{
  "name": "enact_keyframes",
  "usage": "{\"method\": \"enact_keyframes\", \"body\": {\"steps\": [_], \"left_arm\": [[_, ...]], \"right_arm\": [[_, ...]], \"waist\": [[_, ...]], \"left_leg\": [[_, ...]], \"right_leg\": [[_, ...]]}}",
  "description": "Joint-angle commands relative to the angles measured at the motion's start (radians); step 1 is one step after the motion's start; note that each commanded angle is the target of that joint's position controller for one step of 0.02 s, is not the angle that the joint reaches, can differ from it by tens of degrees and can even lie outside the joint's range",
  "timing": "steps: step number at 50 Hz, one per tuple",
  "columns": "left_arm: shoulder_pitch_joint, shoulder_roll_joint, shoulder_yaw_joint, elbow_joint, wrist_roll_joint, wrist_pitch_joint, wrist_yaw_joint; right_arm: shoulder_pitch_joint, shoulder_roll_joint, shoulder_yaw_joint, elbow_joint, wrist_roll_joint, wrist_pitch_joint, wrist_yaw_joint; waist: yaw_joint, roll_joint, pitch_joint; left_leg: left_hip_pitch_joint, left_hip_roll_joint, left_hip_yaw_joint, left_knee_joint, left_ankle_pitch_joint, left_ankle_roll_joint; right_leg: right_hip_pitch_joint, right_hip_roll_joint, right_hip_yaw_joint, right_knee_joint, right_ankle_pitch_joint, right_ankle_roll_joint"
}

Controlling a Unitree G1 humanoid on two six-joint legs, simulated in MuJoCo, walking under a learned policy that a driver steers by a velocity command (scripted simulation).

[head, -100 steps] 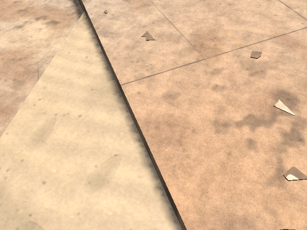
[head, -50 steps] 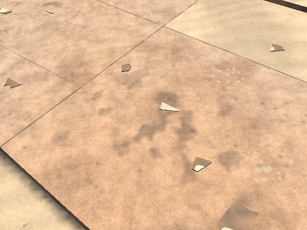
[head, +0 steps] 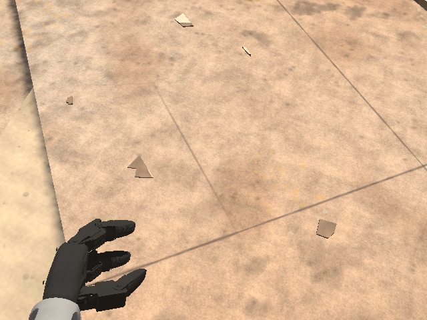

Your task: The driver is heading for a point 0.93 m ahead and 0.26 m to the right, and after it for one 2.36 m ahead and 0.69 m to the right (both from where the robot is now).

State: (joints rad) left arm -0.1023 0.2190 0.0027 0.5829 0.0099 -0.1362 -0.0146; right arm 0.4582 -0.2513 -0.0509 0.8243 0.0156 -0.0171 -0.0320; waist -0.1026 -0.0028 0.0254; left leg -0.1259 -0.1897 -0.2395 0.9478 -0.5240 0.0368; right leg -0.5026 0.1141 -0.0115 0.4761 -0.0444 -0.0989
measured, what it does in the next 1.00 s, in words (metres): walks ahead, turning right: left foot, then right foot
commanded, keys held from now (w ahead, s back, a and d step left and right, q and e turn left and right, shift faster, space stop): w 0.08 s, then w+e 0.40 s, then e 0.52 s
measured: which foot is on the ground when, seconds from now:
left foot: up 0.00-0.40, down 0.42-0.86, up 0.88-1.00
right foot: down 0.00-0.42, up 0.44-0.84, down 0.86-1.00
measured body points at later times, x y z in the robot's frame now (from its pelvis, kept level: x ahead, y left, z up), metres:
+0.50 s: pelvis +0.28 +0.02 +0.01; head +0.31 +0.02 +0.46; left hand +0.30 +0.29 -0.11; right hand +0.51 -0.21 -0.04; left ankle +0.35 +0.13 -0.72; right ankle +0.14 -0.09 -0.66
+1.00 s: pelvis +0.42 -0.05 +0.01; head +0.47 -0.09 +0.46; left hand +0.70 +0.13 -0.06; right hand +0.45 -0.36 -0.10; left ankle +0.44 +0.12 -0.63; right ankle +0.48 -0.16 -0.72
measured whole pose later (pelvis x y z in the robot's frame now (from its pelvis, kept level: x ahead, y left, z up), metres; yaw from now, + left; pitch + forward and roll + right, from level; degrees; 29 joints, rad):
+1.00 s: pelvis +0.42 -0.05 +0.01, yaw -24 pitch +3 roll +2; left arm 0.14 0.29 0.05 0.58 0.00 0.02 0.00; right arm 0.14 -0.32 -0.05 0.72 0.00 -0.02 -0.03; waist 0.00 0.01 0.06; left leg -0.53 0.01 -0.03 1.17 -0.47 -0.07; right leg -0.47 0.05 0.05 0.52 -0.11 -0.06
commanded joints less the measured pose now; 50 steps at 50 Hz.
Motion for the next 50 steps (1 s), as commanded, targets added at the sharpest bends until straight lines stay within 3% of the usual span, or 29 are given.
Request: {"method": "enact_keyframes", "body": {"steps": [1, 2, 3, 5, 7, 10, 13, 17, 19, 20, 21, 22, 23, 24, 25, 26, 28, 30, 34, 40, 41, 42, 43, 44, 45, 46, 47, 48, 50], "left_arm": [[0.298, 0.047, 0.050, 0.002, 0.004, 0.022, 0.031], [0.270, 0.051, 0.041, 0.019, 0.003, 0.026, 0.028], [0.272, 0.066, 0.041, 0.030, 0.007, 0.021, 0.025], [0.284, 0.089, 0.046, 0.074, 0.003, 0.012, 0.012], [0.300, 0.084, 0.045, 0.107, -0.019, 0.006, 0.004], [0.341, 0.136, 0.060, 0.129, -0.037, 0.014, 0.008], [0.434, 0.179, 0.071, 0.157, -0.046, 0.032, 0.013], [0.533, 0.183, 0.067, 0.183, -0.046, 0.060, 0.014], [0.530, 0.193, 0.069, 0.187, -0.046, 0.073, 0.020], [0.516, 0.196, 0.069, 0.183, -0.044, 0.075, 0.022], [0.480, 0.181, 0.063, 0.162, -0.034, 0.070, 0.020], [0.466, 0.114, 0.041, 0.122, -0.004, 0.059, 0.023], [0.600, 0.092, 0.029, 0.102, -0.034, 0.049, 0.020], [0.560, 0.170, 0.052, 0.125, -0.051, 0.059, 0.025], [0.475, 0.194, 0.063, 0.109, -0.051, 0.070, 0.028], [0.454, 0.179, 0.067, 0.107, -0.040, 0.081, 0.031], [0.459, 0.147, 0.072, 0.095, -0.028, 0.108, 0.030], [0.444, 0.108, 0.063, 0.076, -0.024, 0.127, 0.029], [0.362, 0.081, 0.045, 0.046, -0.016, 0.128, 0.005], [0.262, 0.159, 0.074, -0.022, -0.014, 0.131, -0.035], [0.300, 0.175, 0.086, -0.017, -0.011, 0.130, -0.034], [0.381, 0.219, 0.110, 0.004, -0.008, 0.127, -0.022], [0.456, 0.329, 0.140, -0.002, -0.005, 0.128, 0.002], [0.422, 0.388, 0.135, -0.044, 0.017, 0.129, 0.011], [0.416, 0.319, 0.120, -0.062, 0.005, 0.131, 0.006], [0.360, 0.283, 0.113, -0.063, 0.000, 0.131, 0.008], [0.313, 0.247, 0.105, -0.062, -0.016, 0.135, 0.016], [0.272, 0.227, 0.096, -0.069, -0.023, 0.145, 0.026], [0.230, 0.225, 0.092, -0.079, -0.004, 0.157, 0.038]], "right_arm": [[-0.015, -0.144, -0.010, -0.128, 0.025, -0.025, 0.029], [-0.097, -0.139, -0.010, -0.150, 0.010, -0.031, 0.030], [-0.134, -0.127, -0.008, -0.165, -0.008, -0.038, 0.031], [-0.139, -0.071, 0.006, -0.190, -0.004, -0.048, 0.037], [-0.156, -0.043, 0.019, -0.202, -0.020, -0.061, 0.035], [-0.283, -0.028, 0.041, -0.251, -0.041, -0.076, 0.029], [-0.419, -0.016, 0.054, -0.277, -0.030, -0.090, 0.031], [-0.515, -0.080, 0.029, -0.308, -0.005, -0.102, 0.044], [-0.486, -0.113, 0.008, -0.305, -0.004, -0.111, 0.046], [-0.415, -0.137, -0.007, -0.289, -0.010, -0.114, 0.041], [-0.278, -0.179, -0.025, -0.270, -0.025, -0.116, 0.031], [-0.090, -0.253, -0.044, -0.249, -0.032, -0.104, 0.018], [-0.075, -0.250, -0.047, -0.226, -0.028, -0.085, 0.026], [-0.088, -0.157, -0.033, -0.229, -0.011, -0.079, 0.026], [-0.140, -0.118, -0.020, -0.232, -0.010, -0.079, 0.024], [-0.210, -0.097, -0.012, -0.234, -0.018, -0.079, 0.029], [-0.299, -0.068, -0.008, -0.229, -0.030, -0.081, 0.039], [-0.335, -0.091, -0.018, -0.210, -0.031, -0.086, 0.041], [-0.347, -0.159, -0.038, -0.170, -0.021, -0.068, 0.018], [-0.311, -0.228, -0.057, -0.130, 0.020, -0.041, 0.010], [-0.312, -0.228, -0.058, -0.126, 0.026, -0.037, 0.007], [-0.267, -0.202, -0.051, -0.116, 0.016, -0.037, 0.007], [-0.213, -0.164, -0.033, -0.132, -0.027, -0.041, 0.011], [-0.145, -0.103, -0.007, -0.163, -0.057, -0.044, 0.019], [-0.185, -0.173, -0.019, -0.152, -0.029, -0.038, 0.028], [-0.241, -0.190, -0.021, -0.170, 0.001, -0.030, 0.027], [-0.266, -0.179, -0.022, -0.160, -0.007, -0.020, 0.012], [-0.289, -0.178, -0.024, -0.165, -0.018, -0.009, -0.003], [-0.268, -0.159, -0.022, -0.168, -0.026, 0.003, -0.006]], "waist": [[0.184, -0.096, -0.320], [0.160, -0.018, -0.183], [0.137, 0.050, -0.141], [0.083, 0.031, -0.054], [0.059, 0.000, -0.044], [0.090, -0.017, -0.034], [0.150, -0.038, -0.035], [0.177, -0.080, -0.038], [0.140, -0.102, -0.057], [0.095, -0.101, -0.092], [0.020, -0.089, -0.184], [-0.046, 0.067, -0.338], [0.023, 0.309, -0.428], [0.002, 0.172, -0.301], [0.007, 0.105, -0.162], [0.051, 0.048, -0.099], [0.123, 0.094, -0.034], [0.141, 0.129, -0.023], [0.122, 0.107, -0.060], [0.105, 0.097, -0.091], [0.130, 0.083, -0.106], [0.156, 0.033, -0.147], [0.170, -0.163, -0.217], [0.104, -0.331, -0.328], [0.170, -0.187, -0.440], [0.160, -0.149, -0.359], [0.142, -0.065, -0.264], [0.123, -0.055, -0.206], [0.083, -0.102, -0.171]], "left_leg": [[-0.595, 0.166, 0.017, 0.466, 0.103, -0.060], [-0.581, 0.170, 0.069, 0.446, 0.143, -0.057], [-0.560, 0.188, 0.073, 0.449, 0.177, -0.051], [-0.537, 0.221, 0.087, 0.387, 0.202, -0.041], [-0.550, 0.260, 0.130, 0.287, 0.205, -0.045], [-0.525, 0.277, 0.186, 0.035, 0.312, -0.072], [-0.394, 0.221, 0.213, -0.231, 0.501, -0.082], [-0.335, 0.177, 0.184, -0.405, 0.518, -0.067], [-0.224, 0.167, 0.182, -0.495, 0.483, -0.034], [-0.096, 0.169, 0.186, -0.540, 0.478, -0.004], [0.130, 0.266, 0.113, -0.513, 0.484, 0.049], [0.412, 0.488, -0.096, -0.467, 0.591, 0.120], [0.568, 0.654, -0.454, -0.534, 0.401, 0.274], [0.474, 0.620, -0.443, -0.587, 0.227, 0.259], [0.335, 0.581, -0.288, -0.606, 0.347, 0.224], [0.202, 0.535, -0.171, -0.621, 0.545, 0.205], [0.013, 0.472, 0.008, -0.658, 0.785, 0.182], [-0.074, 0.453, 0.115, -0.697, 0.891, 0.186], [-0.106, 0.412, 0.281, -0.687, 0.917, 0.156], [0.016, 0.465, 0.305, -0.521, 0.855, 0.100], [0.014, 0.442, 0.329, -0.432, 0.870, 0.074], [-0.019, 0.384, 0.362, -0.278, 0.836, 0.034], [-0.228, 0.306, 0.401, 0.013, 0.492, -0.048], [-0.521, 0.136, 0.307, 0.332, -0.200, -0.116], [-0.536, 0.173, 0.144, 0.427, -0.154, -0.118], [-0.586, 0.195, 0.150, 0.415, -0.064, -0.103], [-0.582, 0.231, 0.152, 0.343, 0.005, -0.098], [-0.547, 0.241, 0.155, 0.270, 0.055, -0.101], [-0.436, 0.208, 0.187, 0.196, 0.115, -0.111]], "right_leg": [[0.800, -0.459, 0.569, -0.097, -0.105, -0.260], [0.606, -0.396, 0.488, -0.168, -0.092, -0.214], [0.501, -0.384, 0.473, -0.205, -0.067, -0.203], [0.349, -0.325, 0.384, -0.276, -0.006, -0.211], [0.307, -0.295, 0.337, -0.289, 0.120, -0.220], [0.264, -0.240, 0.249, -0.303, 0.214, -0.196], [0.238, -0.203, 0.209, -0.283, 0.197, -0.149], [0.358, -0.257, 0.308, -0.209, 0.107, -0.122], [0.380, -0.263, 0.345, -0.145, 0.101, -0.093], [0.358, -0.228, 0.328, -0.067, 0.176, -0.067], [0.249, -0.185, 0.297, 0.108, 0.154, -0.030], [0.055, -0.099, 0.193, 0.410, -0.207, 0.016], [-0.233, -0.062, 0.145, 0.638, -0.581, 0.056], [-0.331, -0.120, 0.159, 0.753, -0.525, 0.077], [-0.348, -0.135, 0.139, 0.787, -0.442, 0.094], [-0.300, -0.161, 0.121, 0.782, -0.389, 0.112], [-0.208, -0.196, 0.105, 0.737, -0.368, 0.138], [-0.166, -0.196, 0.071, 0.673, -0.312, 0.163], [-0.042, -0.197, 0.028, 0.393, -0.067, 0.148], [0.046, -0.154, -0.016, 0.143, -0.087, 0.075], [0.122, -0.123, -0.038, 0.064, -0.051, 0.052], [0.258, -0.082, -0.044, -0.001, 0.046, 0.020], [0.488, -0.268, 0.197, 0.008, 0.531, -0.062], [0.681, -0.515, 0.608, -0.004, 0.765, -0.300], [0.692, -0.495, 0.587, -0.038, 0.621, -0.326], [0.601, -0.447, 0.518, -0.069, 0.378, -0.286], [0.488, -0.381, 0.439, -0.090, 0.217, -0.209], [0.377, -0.339, 0.396, -0.111, 0.136, -0.166], [0.228, -0.277, 0.336, -0.134, 0.148, -0.145]]}}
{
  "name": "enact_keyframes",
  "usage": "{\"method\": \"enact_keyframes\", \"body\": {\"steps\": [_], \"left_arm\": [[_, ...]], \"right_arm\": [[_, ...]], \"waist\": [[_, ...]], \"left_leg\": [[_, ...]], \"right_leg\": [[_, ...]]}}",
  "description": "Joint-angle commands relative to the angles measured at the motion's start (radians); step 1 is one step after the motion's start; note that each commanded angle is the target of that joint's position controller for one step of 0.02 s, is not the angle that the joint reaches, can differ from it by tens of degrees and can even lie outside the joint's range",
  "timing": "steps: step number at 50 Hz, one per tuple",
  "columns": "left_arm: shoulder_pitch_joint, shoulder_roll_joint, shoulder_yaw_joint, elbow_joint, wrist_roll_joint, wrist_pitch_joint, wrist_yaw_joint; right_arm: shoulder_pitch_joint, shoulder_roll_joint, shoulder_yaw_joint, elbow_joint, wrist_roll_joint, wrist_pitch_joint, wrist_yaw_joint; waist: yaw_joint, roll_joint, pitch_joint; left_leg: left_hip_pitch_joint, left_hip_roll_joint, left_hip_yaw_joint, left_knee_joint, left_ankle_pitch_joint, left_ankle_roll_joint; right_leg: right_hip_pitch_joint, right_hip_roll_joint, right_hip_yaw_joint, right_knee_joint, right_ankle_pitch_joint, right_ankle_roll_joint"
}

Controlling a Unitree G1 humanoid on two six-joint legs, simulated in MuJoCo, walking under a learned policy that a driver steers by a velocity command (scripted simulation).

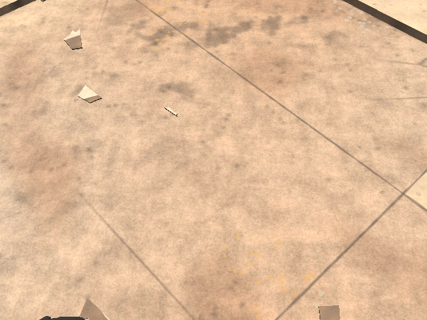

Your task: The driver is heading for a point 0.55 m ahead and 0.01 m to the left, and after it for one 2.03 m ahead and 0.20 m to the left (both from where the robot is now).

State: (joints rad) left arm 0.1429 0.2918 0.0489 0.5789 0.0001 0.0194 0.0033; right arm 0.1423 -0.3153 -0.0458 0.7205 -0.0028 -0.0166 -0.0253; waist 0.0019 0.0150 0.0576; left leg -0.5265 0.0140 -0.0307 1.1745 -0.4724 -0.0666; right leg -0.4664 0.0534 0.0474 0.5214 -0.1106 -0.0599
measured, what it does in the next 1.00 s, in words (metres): steps on the spot, turning right: left foot, then right foot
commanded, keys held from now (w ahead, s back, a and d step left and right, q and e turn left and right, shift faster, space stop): e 0.34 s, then no key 0.26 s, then w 0.22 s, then w+q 0.18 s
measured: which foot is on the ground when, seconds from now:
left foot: up 0.00-0.26, down 0.28-0.68, up 0.70-1.00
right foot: down 0.00-0.30, up 0.32-0.66, down 0.68-1.00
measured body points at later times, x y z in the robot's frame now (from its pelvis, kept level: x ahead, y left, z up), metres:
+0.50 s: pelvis +0.02 +0.04 +0.01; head +0.05 +0.06 +0.46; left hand +0.24 +0.28 -0.10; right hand +0.08 -0.26 -0.07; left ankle +0.07 +0.15 -0.73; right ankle -0.03 -0.10 -0.64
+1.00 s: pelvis +0.08 +0.02 +0.01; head +0.09 +0.02 +0.46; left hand +0.20 +0.28 -0.11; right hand +0.17 -0.28 -0.08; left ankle +0.22 +0.11 -0.70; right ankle -0.05 -0.09 -0.73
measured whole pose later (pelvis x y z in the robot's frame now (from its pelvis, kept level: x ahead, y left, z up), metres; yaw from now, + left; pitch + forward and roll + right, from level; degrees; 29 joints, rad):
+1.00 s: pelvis +0.08 +0.02 +0.01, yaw -16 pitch +2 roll -2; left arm 0.39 0.28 0.06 0.76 -0.01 -0.06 0.01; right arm 0.21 -0.29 -0.06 0.71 0.03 -0.05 0.03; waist 0.06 0.02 -0.03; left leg -0.53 0.06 0.02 0.70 -0.18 0.01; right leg -0.02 0.00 -0.01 0.29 -0.31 0.01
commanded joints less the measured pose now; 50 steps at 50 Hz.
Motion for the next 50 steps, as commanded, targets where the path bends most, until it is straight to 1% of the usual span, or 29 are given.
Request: {"method": "enact_keyframes", "body": {"steps": [1, 3, 5, 10, 12, 13, 14, 15, 16, 17, 18, 19, 20, 23, 25, 27, 28, 30, 32, 33, 34, 35, 36, 37, 39, 41, 42, 45, 50], "left_arm": [[-0.014, 0.151, 0.047, -0.075, 0.012, 0.002, 0.026], [-0.005, 0.154, 0.052, -0.072, 0.009, 0.003, 0.034], [-0.004, 0.158, 0.056, -0.071, 0.003, 0.008, 0.041], [0.007, 0.153, 0.060, -0.069, 0.003, 0.020, 0.038], [0.003, 0.150, 0.062, -0.069, -0.005, 0.027, 0.039], [-0.007, 0.147, 0.062, -0.069, -0.014, 0.032, 0.040], [0.013, 0.129, 0.058, -0.066, -0.021, 0.034, 0.041], [0.035, 0.083, 0.048, -0.075, -0.018, 0.032, 0.038], [0.012, 0.125, 0.064, -0.099, -0.017, 0.013, 0.035], [0.044, 0.191, 0.087, -0.070, -0.003, 0.007, 0.031], [0.075, 0.192, 0.092, -0.032, -0.009, 0.014, 0.030], [0.104, 0.158, 0.086, -0.001, -0.006, 0.027, 0.037], [0.115, 0.128, 0.077, 0.007, -0.003, 0.035, 0.038], [0.061, 0.078, 0.054, -0.010, -0.015, 0.034, 0.039], [0.022, 0.051, 0.038, -0.021, -0.011, 0.029, 0.039], [0.010, 0.019, 0.019, -0.026, -0.003, 0.025, 0.028], [0.006, 0.018, 0.016, -0.027, -0.004, 0.023, 0.022], [0.027, 0.046, 0.023, -0.011, -0.010, 0.020, 0.015], [0.112, 0.028, 0.018, 0.035, -0.007, 0.017, 0.007], [0.148, 0.048, 0.020, 0.049, -0.004, 0.015, 0.008], [0.219, 0.104, 0.031, 0.056, -0.002, 0.014, 0.015], [0.259, 0.212, 0.062, 0.077, 0.003, 0.012, 0.011], [0.260, 0.192, 0.060, 0.065, 0.017, -0.011, 0.007], [0.235, 0.160, 0.047, 0.078, 0.024, -0.033, 0.013], [0.186, 0.112, 0.033, 0.084, -0.005, -0.062, 0.021], [0.180, 0.083, 0.024, 0.090, -0.005, -0.074, 0.023], [0.175, 0.082, 0.026, 0.090, -0.004, -0.078, 0.024], [0.181, 0.109, 0.038, 0.095, -0.005, -0.089, 0.017], [0.204, 0.164, 0.062, 0.130, -0.024, -0.099, -0.001]], "right_arm": [[0.059, -0.079, -0.023, -0.062, -0.007, 0.002, -0.013], [0.056, -0.058, -0.015, -0.060, -0.005, 0.001, -0.016], [0.034, -0.046, -0.010, -0.067, -0.004, 0.004, -0.014], [0.003, -0.053, -0.016, -0.086, 0.005, -0.001, -0.003], [0.027, -0.052, -0.021, -0.083, 0.009, -0.010, 0.005], [0.064, -0.053, -0.026, -0.071, 0.010, -0.014, 0.010], [0.093, -0.086, -0.040, -0.064, 0.001, -0.014, 0.009], [0.088, -0.172, -0.059, -0.077, -0.027, -0.007, 0.004], [0.067, -0.198, -0.071, -0.082, -0.063, -0.006, 0.009], [0.002, -0.140, -0.056, -0.118, -0.059, -0.012, 0.001], [-0.048, -0.087, -0.043, -0.131, -0.042, -0.012, -0.007], [-0.074, -0.063, -0.035, -0.141, -0.022, -0.010, -0.011], [-0.071, -0.052, -0.028, -0.139, -0.008, -0.008, -0.013], [-0.018, -0.046, -0.022, -0.132, -0.017, 0.005, -0.018], [0.016, -0.056, -0.026, -0.122, -0.015, 0.012, -0.021], [0.018, -0.081, -0.034, -0.114, -0.008, 0.018, -0.018], [0.031, -0.097, -0.039, -0.106, -0.003, 0.021, -0.014], [0.054, -0.111, -0.042, -0.094, 0.008, 0.026, -0.008], [0.066, -0.079, -0.028, -0.079, 0.024, 0.025, -0.001], [0.103, -0.060, -0.020, -0.063, 0.020, 0.013, 0.007], [0.077, -0.006, -0.001, -0.080, -0.007, -0.001, 0.021], [0.025, 0.019, 0.005, -0.129, -0.001, -0.022, 0.022], [-0.094, -0.081, -0.022, -0.151, 0.018, -0.032, 0.016], [-0.088, -0.107, -0.042, -0.151, 0.038, -0.036, 0.016], [-0.015, -0.087, -0.047, -0.113, 0.024, -0.042, 0.018], [-0.008, -0.049, -0.042, -0.095, 0.013, -0.059, 0.030], [0.000, -0.031, -0.036, -0.087, 0.015, -0.064, 0.038], [-0.041, -0.002, -0.018, -0.090, 0.023, -0.061, 0.052], [-0.059, -0.040, -0.015, -0.126, 0.033, -0.042, 0.068]], "waist": [[-0.025, -0.126, -0.210], [-0.018, -0.123, -0.225], [-0.008, -0.130, -0.230], [0.013, -0.181, -0.191], [0.000, -0.185, -0.182], [-0.024, -0.178, -0.178], [-0.029, -0.137, -0.176], [-0.001, 0.088, -0.155], [-0.003, 0.315, -0.106], [0.018, 0.202, -0.105], [0.036, 0.126, -0.098], [0.044, 0.089, -0.095], [0.035, 0.088, -0.085], [-0.001, 0.115, -0.092], [-0.027, 0.143, -0.116], [-0.036, 0.178, -0.133], [-0.045, 0.199, -0.130], [-0.049, 0.206, -0.126], [-0.005, 0.159, -0.133], [0.002, 0.120, -0.138], [0.016, -0.031, -0.166], [0.037, -0.291, -0.123], [0.116, -0.235, -0.007], [0.081, -0.227, 0.049], [0.040, -0.214, 0.053], [0.030, -0.161, 0.032], [0.027, -0.153, 0.011], [0.050, -0.152, -0.004], [0.053, -0.132, 0.033]], "left_leg": [[-0.013, -0.008, -0.019, -0.076, 0.073, -0.013], [0.007, -0.021, -0.029, -0.174, 0.092, -0.020], [0.034, -0.028, -0.044, -0.253, 0.122, -0.018], [0.102, -0.052, -0.063, -0.422, 0.119, 0.010], [0.165, -0.059, -0.054, -0.551, 0.144, 0.034], [0.242, -0.057, -0.039, -0.673, 0.215, 0.053], [0.341, 0.013, -0.076, -0.763, 0.263, 0.083], [0.428, 0.236, -0.297, -0.839, 0.296, 0.182], [0.339, 0.397, -0.526, -0.919, 0.414, 0.330], [0.313, 0.394, -0.475, -0.904, 0.421, 0.340], [0.291, 0.315, -0.359, -0.878, 0.412, 0.289], [0.302, 0.251, -0.277, -0.859, 0.405, 0.250], [0.306, 0.237, -0.238, -0.852, 0.454, 0.251], [0.357, 0.192, -0.137, -0.845, 0.527, 0.272], [0.426, 0.197, -0.130, -0.827, 0.533, 0.279], [0.407, 0.203, -0.114, -0.819, 0.526, 0.283], [0.393, 0.211, -0.118, -0.817, 0.528, 0.291], [0.386, 0.226, -0.143, -0.795, 0.551, 0.299], [0.293, 0.196, -0.124, -0.784, 0.317, 0.255], [0.185, 0.168, -0.106, -0.770, 0.172, 0.199], [0.036, 0.096, -0.031, -0.594, 0.009, 0.128], [-0.126, -0.034, 0.125, -0.443, -0.080, 0.067], [-0.199, 0.009, 0.041, -0.270, -0.101, 0.056], [-0.267, 0.030, 0.010, -0.161, -0.063, 0.065], [-0.307, 0.063, -0.015, -0.121, 0.060, 0.070], [-0.264, 0.066, 0.007, -0.154, 0.192, 0.066], [-0.231, 0.063, 0.024, -0.201, 0.245, 0.061], [-0.097, 0.056, 0.050, -0.388, 0.328, 0.054], [-0.003, 0.057, 0.047, -0.514, 0.272, 0.108]], "right_leg": [[0.179, -0.206, 0.270, -0.180, 0.236, -0.186], [0.183, -0.201, 0.284, -0.171, 0.219, -0.184], [0.175, -0.196, 0.319, -0.172, 0.110, -0.176], [0.166, -0.187, 0.434, -0.179, -0.077, -0.153], [0.172, -0.174, 0.468, -0.160, -0.073, -0.136], [0.148, -0.150, 0.462, -0.137, -0.089, -0.113], [0.081, -0.102, 0.426, -0.084, -0.181, -0.069], [-0.093, 0.013, 0.268, 0.134, -0.384, -0.005], [-0.218, 0.106, 0.110, 0.385, -0.517, 0.049], [-0.205, 0.037, 0.141, 0.575, -0.451, 0.082], [-0.181, 0.035, 0.129, 0.642, -0.386, 0.097], [-0.178, 0.037, 0.115, 0.704, -0.335, 0.116], [-0.189, 0.040, 0.112, 0.769, -0.307, 0.133], [-0.176, 0.033, 0.056, 0.707, -0.271, 0.164], [-0.145, 0.001, 0.040, 0.542, -0.285, 0.176], [-0.019, -0.037, -0.005, 0.361, -0.333, 0.169], [0.030, -0.041, -0.033, 0.288, -0.359, 0.162], [0.103, -0.032, -0.065, 0.140, -0.298, 0.145], [0.298, -0.016, -0.090, -0.144, -0.125, 0.089], [0.432, -0.038, -0.044, -0.159, -0.106, 0.053], [0.561, -0.194, 0.156, -0.154, -0.152, -0.004], [0.475, -0.345, 0.377, -0.240, -0.475, -0.147], [0.383, -0.389, 0.511, -0.361, -0.650, -0.225], [0.368, -0.394, 0.519, -0.382, -0.663, -0.224], [0.401, -0.344, 0.428, -0.385, -0.563, -0.180], [0.390, -0.290, 0.310, -0.389, -0.389, -0.149], [0.392, -0.270, 0.242, -0.387, -0.312, -0.136], [0.342, -0.253, 0.120, -0.381, -0.188, -0.120], [0.333, -0.339, 0.085, -0.377, -0.226, -0.127]]}}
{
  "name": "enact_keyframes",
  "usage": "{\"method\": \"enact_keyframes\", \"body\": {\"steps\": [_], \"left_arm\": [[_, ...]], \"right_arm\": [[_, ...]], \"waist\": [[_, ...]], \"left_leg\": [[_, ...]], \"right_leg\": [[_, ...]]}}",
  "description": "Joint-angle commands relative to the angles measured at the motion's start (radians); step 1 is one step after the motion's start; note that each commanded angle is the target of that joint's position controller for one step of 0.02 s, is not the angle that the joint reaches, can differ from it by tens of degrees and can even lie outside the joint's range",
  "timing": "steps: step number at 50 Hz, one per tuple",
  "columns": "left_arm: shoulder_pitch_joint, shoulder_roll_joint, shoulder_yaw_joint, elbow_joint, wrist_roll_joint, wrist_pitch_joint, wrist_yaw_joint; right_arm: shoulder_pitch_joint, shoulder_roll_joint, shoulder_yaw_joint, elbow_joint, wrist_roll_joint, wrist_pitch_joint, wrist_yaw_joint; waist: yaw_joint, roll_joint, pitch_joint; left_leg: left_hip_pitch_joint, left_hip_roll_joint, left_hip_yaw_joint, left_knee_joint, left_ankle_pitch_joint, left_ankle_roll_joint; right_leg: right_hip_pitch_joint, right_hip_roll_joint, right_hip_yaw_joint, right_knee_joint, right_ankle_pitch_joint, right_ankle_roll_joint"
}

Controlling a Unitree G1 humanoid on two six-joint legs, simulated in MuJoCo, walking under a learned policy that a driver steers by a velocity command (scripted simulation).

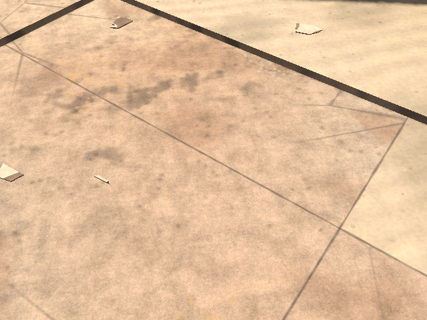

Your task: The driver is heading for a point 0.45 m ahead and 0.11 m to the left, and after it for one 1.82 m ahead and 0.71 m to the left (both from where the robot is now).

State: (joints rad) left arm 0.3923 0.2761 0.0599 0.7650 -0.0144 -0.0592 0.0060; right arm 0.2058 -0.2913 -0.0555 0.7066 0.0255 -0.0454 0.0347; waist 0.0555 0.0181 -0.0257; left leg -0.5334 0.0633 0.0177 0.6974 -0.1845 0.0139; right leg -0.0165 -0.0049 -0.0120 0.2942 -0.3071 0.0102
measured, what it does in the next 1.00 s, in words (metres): walks ahead, turning left: left foot, then right foot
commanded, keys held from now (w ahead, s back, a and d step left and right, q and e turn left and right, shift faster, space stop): w+q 0.46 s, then q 0.20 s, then no key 0.34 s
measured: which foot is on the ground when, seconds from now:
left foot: up 0.00-0.06, down 0.08-0.60, up 0.62-0.98, down 1.00-1.00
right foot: down 0.00-0.08, up 0.10-0.58, down 0.60-1.00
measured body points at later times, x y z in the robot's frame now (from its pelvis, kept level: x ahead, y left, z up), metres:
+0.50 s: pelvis +0.23 +0.07 +0.00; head +0.26 +0.10 +0.45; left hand +0.42 +0.35 -0.07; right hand +0.32 -0.21 -0.10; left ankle +0.11 +0.12 -0.74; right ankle +0.47 -0.04 -0.69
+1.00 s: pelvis +0.39 +0.10 -0.01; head +0.41 +0.12 +0.44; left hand +0.37 +0.39 -0.13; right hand +0.67 -0.05 -0.09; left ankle +0.37 +0.22 -0.74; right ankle +0.48 +0.00 -0.74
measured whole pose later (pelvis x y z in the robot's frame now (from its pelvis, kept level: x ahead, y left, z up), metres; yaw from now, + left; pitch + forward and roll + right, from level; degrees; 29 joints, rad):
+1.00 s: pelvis +0.39 +0.10 -0.01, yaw +28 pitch +0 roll -2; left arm 0.17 0.28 0.04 0.82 0.00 -0.02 -0.01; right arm 0.16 -0.28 -0.03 0.61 -0.01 0.05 -0.02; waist 0.04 0.02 0.04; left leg -0.33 0.03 -0.05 0.54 -0.21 0.00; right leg -0.29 0.00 -0.08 0.49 -0.20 0.00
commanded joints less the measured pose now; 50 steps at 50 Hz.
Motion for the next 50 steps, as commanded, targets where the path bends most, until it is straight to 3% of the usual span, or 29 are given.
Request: {"method": "enact_keyframes", "body": {"steps": [1, 3, 4, 5, 6, 7, 8, 9, 10, 12, 14, 20, 23, 25, 28, 29, 30, 31, 32, 33, 34, 35, 36, 39, 42, 46, 48, 49, 50], "left_arm": [[-0.053, 0.184, 0.053, -0.052, -0.011, -0.018, -0.006], [-0.072, 0.177, 0.050, -0.048, -0.005, -0.009, -0.005], [-0.061, 0.140, 0.037, -0.047, 0.010, -0.007, -0.003], [-0.051, 0.084, 0.014, -0.104, 0.030, -0.015, 0.003], [-0.056, 0.053, -0.001, -0.132, 0.033, -0.040, 0.004], [-0.115, 0.132, 0.017, -0.133, -0.009, -0.060, -0.007], [-0.168, 0.151, 0.019, -0.143, -0.022, -0.072, -0.012], [-0.186, 0.138, 0.016, -0.140, -0.003, -0.077, -0.010], [-0.186, 0.129, 0.018, -0.137, 0.019, -0.075, -0.008], [-0.168, 0.116, 0.020, -0.126, 0.028, -0.061, -0.010], [-0.191, 0.107, 0.019, -0.125, 0.033, -0.046, -0.006], [-0.432, 0.057, -0.003, -0.178, 0.023, -0.054, -0.017], [-0.514, 0.067, -0.001, -0.201, 0.014, -0.066, -0.033], [-0.529, 0.080, 0.005, -0.208, 0.020, -0.074, -0.040], [-0.415, 0.124, 0.030, -0.180, 0.025, -0.081, -0.035], [-0.306, 0.148, 0.040, -0.161, 0.034, -0.086, -0.027], [-0.151, 0.208, 0.051, -0.149, 0.054, -0.086, -0.017], [-0.107, 0.229, 0.049, -0.131, 0.060, -0.067, -0.016], [-0.122, 0.178, 0.046, -0.143, 0.028, -0.046, -0.018], [-0.188, 0.107, 0.026, -0.172, 0.025, -0.028, -0.008], [-0.243, 0.079, 0.012, -0.165, 0.025, -0.015, -0.004], [-0.270, 0.071, 0.005, -0.156, 0.026, -0.007, -0.005], [-0.290, 0.081, 0.005, -0.141, 0.037, -0.006, -0.006], [-0.323, 0.100, 0.011, -0.100, 0.041, -0.015, -0.012], [-0.345, 0.130, 0.019, -0.073, 0.025, -0.005, -0.009], [-0.319, 0.152, 0.018, -0.039, 0.010, 0.018, -0.014], [-0.324, 0.131, 0.005, -0.026, 0.001, 0.027, -0.018], [-0.287, 0.094, -0.011, -0.007, 0.004, 0.026, -0.021], [-0.248, 0.051, -0.029, -0.005, 0.030, 0.022, -0.026]], "right_arm": [[-0.107, -0.072, -0.007, -0.112, 0.003, -0.011, 0.010], [0.009, -0.099, -0.025, -0.082, -0.003, -0.008, 0.006], [0.146, -0.146, -0.052, -0.045, 0.003, -0.009, -0.001], [0.268, -0.270, -0.085, -0.043, 0.001, -0.009, -0.013], [0.325, -0.287, -0.077, -0.046, 0.004, -0.018, -0.005], [0.278, -0.213, -0.054, -0.057, -0.006, -0.031, -0.004], [0.225, -0.182, -0.045, -0.072, -0.017, -0.037, -0.004], [0.178, -0.165, -0.039, -0.082, -0.022, -0.035, -0.004], [0.139, -0.147, -0.032, -0.095, -0.028, -0.032, -0.006], [0.100, -0.131, -0.026, -0.108, -0.032, -0.033, -0.013], [0.110, -0.138, -0.028, -0.096, -0.024, -0.036, -0.024], [0.207, -0.159, -0.038, -0.035, -0.004, -0.023, -0.054], [0.251, -0.158, -0.042, -0.008, 0.006, -0.012, -0.060], [0.252, -0.156, -0.045, 0.002, 0.006, 0.008, -0.069], [0.202, -0.163, -0.054, -0.022, 0.000, 0.031, -0.081], [0.157, -0.151, -0.049, -0.045, 0.001, 0.030, -0.077], [0.130, -0.093, -0.029, -0.089, -0.018, 0.026, -0.073], [0.361, -0.001, -0.003, -0.073, -0.018, 0.023, -0.064], [0.410, -0.146, -0.025, -0.045, -0.005, 0.029, -0.060], [0.275, -0.195, -0.045, -0.062, 0.008, 0.041, -0.062], [0.189, -0.197, -0.047, -0.080, 0.001, 0.052, -0.070], [0.153, -0.182, -0.049, -0.090, -0.011, 0.062, -0.074], [0.166, -0.145, -0.043, -0.095, -0.008, 0.073, -0.072], [0.177, -0.058, -0.017, -0.098, -0.018, 0.079, -0.075], [0.125, -0.052, -0.005, -0.110, -0.029, 0.076, -0.066], [0.049, -0.082, -0.009, -0.129, -0.026, 0.086, -0.054], [0.053, -0.078, -0.011, -0.123, -0.034, 0.086, -0.051], [0.040, -0.089, -0.012, -0.132, -0.042, 0.085, -0.053], [0.031, -0.148, -0.019, -0.155, -0.052, 0.084, -0.062]], "waist": [[-0.012, -0.123, 0.120], [-0.077, -0.083, 0.077], [-0.132, -0.032, -0.001], [-0.154, 0.202, -0.099], [-0.154, 0.326, -0.191], [-0.157, 0.201, -0.117], [-0.142, 0.127, -0.039], [-0.116, 0.031, -0.004], [-0.086, 0.013, 0.019], [-0.054, 0.062, 0.020], [-0.051, 0.053, 0.032], [-0.124, 0.067, 0.063], [-0.148, 0.068, 0.076], [-0.140, 0.076, 0.076], [-0.079, 0.126, -0.005], [-0.012, 0.119, -0.083], [0.045, 0.027, -0.254], [-0.053, -0.296, -0.433], [-0.045, -0.237, -0.479], [-0.018, -0.171, -0.321], [-0.023, -0.095, -0.201], [-0.039, -0.084, -0.123], [-0.073, -0.109, -0.080], [-0.100, -0.137, -0.063], [-0.093, -0.134, -0.116], [-0.067, -0.133, -0.095], [-0.090, -0.122, -0.066], [-0.089, -0.100, -0.050], [-0.058, 0.023, -0.070]], "left_leg": [[0.030, 0.003, 0.009, -0.058, -0.026, 0.046], [0.211, -0.053, 0.063, -0.108, -0.025, 0.079], [0.390, -0.081, 0.053, -0.125, -0.038, 0.102], [0.645, 0.127, -0.339, -0.227, -0.144, 0.218], [0.789, 0.261, -0.820, -0.459, -0.381, 0.333], [0.747, 0.285, -0.800, -0.497, -0.451, 0.311], [0.657, 0.260, -0.691, -0.479, -0.387, 0.285], [0.565, 0.221, -0.588, -0.466, -0.281, 0.261], [0.478, 0.176, -0.505, -0.477, -0.190, 0.243], [0.396, 0.122, -0.419, -0.512, -0.084, 0.238], [0.368, 0.100, -0.357, -0.525, 0.023, 0.244], [0.346, 0.050, -0.285, -0.493, 0.141, 0.193], [0.409, 0.069, -0.339, -0.449, 0.150, 0.189], [0.460, 0.067, -0.366, -0.371, 0.264, 0.165], [0.490, 0.037, -0.397, -0.199, 0.524, 0.111], [0.449, -0.012, -0.367, -0.065, 0.571, 0.070], [0.275, -0.074, -0.330, 0.209, 0.324, 0.025], [-0.050, -0.235, -0.254, 0.558, -0.581, -0.040], [-0.091, -0.133, -0.264, 0.690, -0.509, -0.059], [-0.141, -0.096, -0.211, 0.707, -0.427, -0.080], [-0.142, -0.069, -0.162, 0.666, -0.358, -0.095], [-0.118, -0.050, -0.150, 0.639, -0.330, -0.102], [-0.050, -0.037, -0.140, 0.595, -0.315, -0.101], [0.062, -0.040, -0.089, 0.387, -0.277, -0.098], [0.163, -0.019, -0.079, 0.189, -0.142, -0.082], [0.261, -0.029, -0.055, -0.001, -0.075, -0.054], [0.375, -0.053, -0.027, -0.182, 0.009, -0.018], [0.436, -0.033, -0.062, -0.274, 0.059, 0.008], [0.505, 0.111, -0.228, -0.315, 0.233, 0.053]], "right_leg": [[-0.111, -0.287, 0.131, -0.132, -0.029, -0.190], [-0.147, -0.244, 0.057, 0.014, 0.124, -0.151], [-0.197, -0.181, -0.025, 0.241, 0.287, -0.113], [-0.470, -0.063, -0.124, 0.654, 0.192, -0.015], [-0.714, 0.070, 0.028, 0.895, -0.244, 0.023], [-0.825, 0.006, 0.116, 1.000, -0.196, -0.002], [-0.850, -0.039, 0.105, 0.994, -0.107, -0.032], [-0.819, -0.075, 0.097, 0.941, -0.027, -0.042], [-0.762, -0.100, 0.103, 0.864, 0.035, -0.040], [-0.688, -0.099, 0.091, 0.803, 0.109, -0.019], [-0.698, -0.084, 0.077, 0.731, 0.179, 0.012], [-0.629, -0.015, 0.064, 0.346, 0.425, 0.054], [-0.614, 0.006, 0.079, 0.247, 0.421, 0.041], [-0.580, 0.032, 0.082, 0.178, 0.398, 0.022], [-0.385, 0.064, 0.066, 0.134, 0.335, -0.025], [-0.206, 0.026, 0.061, 0.085, 0.456, -0.062], [0.128, -0.162, 0.208, 0.178, 0.709, -0.136], [0.486, -0.482, 0.586, 0.243, 1.025, -0.339], [0.428, -0.487, 0.656, 0.205, 0.756, -0.339], [0.293, -0.411, 0.490, 0.163, 0.669, -0.294], [0.138, -0.339, 0.369, 0.130, 0.667, -0.260], [0.010, -0.293, 0.305, 0.106, 0.682, -0.252], [-0.108, -0.261, 0.249, 0.067, 0.678, -0.247], [-0.230, -0.234, 0.146, 0.010, 0.757, -0.268], [-0.229, -0.244, 0.102, 0.004, 0.733, -0.270], [-0.241, -0.242, 0.110, 0.008, 0.414, -0.248], [-0.292, -0.208, 0.106, 0.049, 0.214, -0.197], [-0.329, -0.173, 0.096, 0.075, 0.115, -0.135], [-0.381, -0.105, 0.037, 0.184, -0.002, -0.054]]}}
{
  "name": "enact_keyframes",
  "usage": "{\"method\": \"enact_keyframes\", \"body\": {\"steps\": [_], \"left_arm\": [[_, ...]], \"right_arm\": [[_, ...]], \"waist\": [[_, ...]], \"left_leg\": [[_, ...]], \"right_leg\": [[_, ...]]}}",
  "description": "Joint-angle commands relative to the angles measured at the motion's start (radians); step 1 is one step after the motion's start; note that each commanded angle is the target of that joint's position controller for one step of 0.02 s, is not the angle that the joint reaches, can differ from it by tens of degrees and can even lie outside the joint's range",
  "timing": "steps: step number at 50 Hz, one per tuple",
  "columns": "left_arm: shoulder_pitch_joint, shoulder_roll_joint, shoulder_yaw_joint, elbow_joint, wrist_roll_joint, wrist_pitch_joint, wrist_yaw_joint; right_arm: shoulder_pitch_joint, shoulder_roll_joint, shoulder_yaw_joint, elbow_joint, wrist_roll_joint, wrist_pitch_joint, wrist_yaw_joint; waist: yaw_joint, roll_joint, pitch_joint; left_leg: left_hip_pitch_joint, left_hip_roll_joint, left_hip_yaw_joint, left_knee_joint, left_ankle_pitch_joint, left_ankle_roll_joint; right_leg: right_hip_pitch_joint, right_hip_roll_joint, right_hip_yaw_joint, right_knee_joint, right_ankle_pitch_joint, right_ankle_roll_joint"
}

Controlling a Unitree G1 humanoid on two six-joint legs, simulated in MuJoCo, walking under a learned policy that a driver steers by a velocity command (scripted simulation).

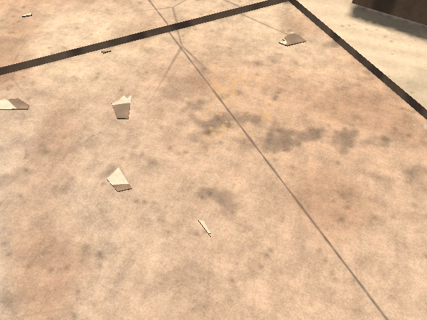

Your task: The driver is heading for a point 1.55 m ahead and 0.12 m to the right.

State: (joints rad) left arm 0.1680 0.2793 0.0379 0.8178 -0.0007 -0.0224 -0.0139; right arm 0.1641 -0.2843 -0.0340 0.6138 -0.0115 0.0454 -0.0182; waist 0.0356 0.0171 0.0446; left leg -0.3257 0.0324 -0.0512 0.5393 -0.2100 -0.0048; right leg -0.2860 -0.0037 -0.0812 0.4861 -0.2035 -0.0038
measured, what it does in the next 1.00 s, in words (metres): stands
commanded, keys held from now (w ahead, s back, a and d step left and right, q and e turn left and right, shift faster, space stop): no key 1.00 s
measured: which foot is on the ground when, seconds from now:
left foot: down 0.00-1.00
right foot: down 0.00-1.00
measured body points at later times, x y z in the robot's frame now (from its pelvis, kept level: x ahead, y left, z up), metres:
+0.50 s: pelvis +0.05 +0.02 +0.00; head +0.05 +0.02 +0.45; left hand +0.13 +0.29 -0.13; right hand +0.19 -0.23 -0.10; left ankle +0.04 +0.12 -0.73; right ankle +0.03 -0.13 -0.73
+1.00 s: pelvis +0.05 +0.02 +0.01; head +0.05 +0.02 +0.46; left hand +0.08 +0.28 -0.14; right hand +0.13 -0.24 -0.13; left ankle +0.04 +0.12 -0.73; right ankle +0.03 -0.13 -0.73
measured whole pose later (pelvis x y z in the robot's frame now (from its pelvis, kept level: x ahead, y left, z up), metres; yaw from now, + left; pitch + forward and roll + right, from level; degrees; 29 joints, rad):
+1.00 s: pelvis +0.05 +0.02 +0.01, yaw +0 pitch -2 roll +0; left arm 0.20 0.24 0.03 1.10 0.00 0.01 0.04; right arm 0.22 -0.22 -0.04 0.90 -0.01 0.01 -0.03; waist 0.02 0.00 0.03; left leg -0.19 -0.02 -0.02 0.49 -0.27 0.02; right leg -0.16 -0.05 -0.03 0.46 -0.27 0.04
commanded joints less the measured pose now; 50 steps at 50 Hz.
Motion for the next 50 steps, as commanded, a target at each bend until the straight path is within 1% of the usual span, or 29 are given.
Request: {"method": "enact_keyframes", "body": {"steps": [1, 2, 3, 4, 5, 6, 7, 9, 13, 19, 26, 34, 42, 50], "left_arm": [[0.064, 0.016, -0.014, -0.049, 0.023, -0.017, -0.006], [0.020, 0.063, -0.006, -0.041, 0.027, -0.009, 0.002], [-0.010, 0.083, -0.001, -0.043, 0.025, -0.004, 0.005], [-0.012, 0.088, 0.001, -0.030, 0.025, 0.000, 0.011], [-0.003, 0.108, 0.005, -0.022, 0.027, 0.005, 0.014], [0.002, 0.111, 0.005, -0.015, 0.024, 0.004, 0.013], [0.003, 0.103, 0.004, -0.008, 0.021, 0.001, 0.011], [0.006, 0.094, 0.002, 0.009, 0.018, -0.005, 0.011], [0.009, 0.089, 0.002, 0.038, 0.012, -0.002, 0.016], [0.010, 0.093, 0.004, 0.076, 0.008, 0.010, 0.027], [0.008, 0.098, 0.007, 0.124, 0.006, 0.019, 0.039], [0.008, 0.092, 0.009, 0.180, 0.005, 0.023, 0.049], [0.021, 0.079, 0.009, 0.229, 0.005, 0.023, 0.055], [0.049, 0.063, 0.007, 0.263, 0.004, 0.023, 0.061]], "right_arm": [[-0.007, -0.169, -0.034, -0.076, -0.021, -0.004, -0.012], [-0.045, -0.109, -0.023, -0.083, -0.018, -0.012, -0.002], [-0.053, -0.082, -0.015, -0.074, -0.023, -0.021, 0.005], [-0.051, -0.084, -0.015, -0.068, -0.025, -0.028, 0.010], [-0.041, -0.089, -0.015, -0.065, -0.021, -0.034, 0.012], [-0.024, -0.087, -0.014, -0.059, -0.018, -0.038, 0.012], [-0.006, -0.086, -0.013, -0.053, -0.015, -0.040, 0.011], [0.004, -0.083, -0.014, -0.050, -0.011, -0.043, 0.008], [0.001, -0.069, -0.014, -0.049, -0.008, -0.042, 0.006], [0.010, -0.059, -0.020, -0.023, -0.006, -0.044, 0.009], [0.030, -0.058, -0.027, 0.028, -0.004, -0.046, 0.004], [0.046, -0.057, -0.031, 0.099, -0.001, -0.048, -0.006], [0.056, -0.053, -0.030, 0.177, 0.003, -0.049, -0.014], [0.063, -0.046, -0.025, 0.254, 0.007, -0.049, -0.018]], "waist": [[0.046, 0.185, -0.141], [0.008, 0.157, -0.113], [0.003, 0.144, -0.086], [-0.005, 0.135, -0.072], [-0.011, 0.129, -0.048], [-0.012, 0.100, -0.036], [-0.016, 0.070, -0.039], [-0.021, 0.040, -0.061], [-0.021, 0.012, -0.083], [-0.015, -0.002, -0.086], [-0.013, -0.001, -0.071], [-0.013, -0.002, -0.047], [-0.013, -0.007, -0.029], [-0.014, -0.010, -0.016]], "left_leg": [[0.173, 0.232, -0.239, -0.179, 0.168, 0.165], [0.068, 0.177, -0.216, -0.206, -0.021, 0.165], [0.049, 0.118, -0.173, -0.198, -0.118, 0.118], [0.041, 0.088, -0.148, -0.188, -0.132, 0.087], [0.032, 0.076, -0.136, -0.181, -0.110, 0.072], [0.040, 0.068, -0.126, -0.165, -0.063, 0.063], [0.059, 0.061, -0.116, -0.144, -0.014, 0.060], [0.098, 0.053, -0.100, -0.110, 0.085, 0.064], [0.127, 0.042, -0.084, -0.086, 0.191, 0.070], [0.132, 0.031, -0.070, -0.085, 0.245, 0.070], [0.132, 0.019, -0.053, -0.097, 0.242, 0.063], [0.132, 0.009, -0.038, -0.116, 0.200, 0.053], [0.132, 0.001, -0.026, -0.132, 0.156, 0.047], [0.130, -0.006, -0.017, -0.144, 0.126, 0.045]], "right_leg": [[-0.063, -0.032, 0.034, 0.017, -0.191, 0.018], [0.028, -0.038, 0.059, -0.002, -0.118, 0.037], [0.050, -0.037, 0.056, -0.019, -0.047, 0.043], [0.058, -0.040, 0.054, -0.021, -0.019, 0.043], [0.050, -0.046, 0.061, -0.030, -0.009, 0.040], [0.046, -0.051, 0.068, -0.040, 0.000, 0.034], [0.047, -0.052, 0.069, -0.045, 0.014, 0.031], [0.053, -0.056, 0.069, -0.047, 0.046, 0.030], [0.074, -0.060, 0.069, -0.042, 0.080, 0.035], [0.106, -0.066, 0.072, -0.038, 0.107, 0.036], [0.121, -0.068, 0.072, -0.047, 0.104, 0.035], [0.119, -0.064, 0.070, -0.067, 0.080, 0.035], [0.109, -0.057, 0.065, -0.083, 0.056, 0.036], [0.101, -0.051, 0.059, -0.092, 0.042, 0.034]]}}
